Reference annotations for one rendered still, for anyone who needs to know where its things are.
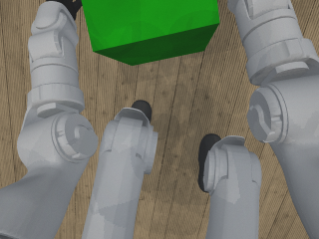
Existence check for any robot right thigh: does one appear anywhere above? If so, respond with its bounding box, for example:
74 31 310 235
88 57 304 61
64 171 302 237
203 144 260 239

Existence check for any robot left hand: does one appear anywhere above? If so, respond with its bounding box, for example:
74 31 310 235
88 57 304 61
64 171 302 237
46 0 83 21

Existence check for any robot left forearm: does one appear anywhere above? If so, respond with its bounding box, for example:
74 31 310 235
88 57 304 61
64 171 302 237
20 1 85 131

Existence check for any robot right foot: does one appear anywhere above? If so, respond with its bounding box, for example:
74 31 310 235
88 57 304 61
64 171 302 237
197 133 221 193

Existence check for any robot right forearm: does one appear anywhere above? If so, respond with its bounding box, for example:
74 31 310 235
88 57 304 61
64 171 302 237
227 0 319 87

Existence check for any carton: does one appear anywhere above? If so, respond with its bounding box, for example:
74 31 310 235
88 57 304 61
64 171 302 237
81 0 220 66

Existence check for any robot right upper arm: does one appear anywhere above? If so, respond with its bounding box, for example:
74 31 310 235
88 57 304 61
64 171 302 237
246 75 319 239

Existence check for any robot left upper arm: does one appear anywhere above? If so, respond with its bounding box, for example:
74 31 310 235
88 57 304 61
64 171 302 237
0 112 99 239

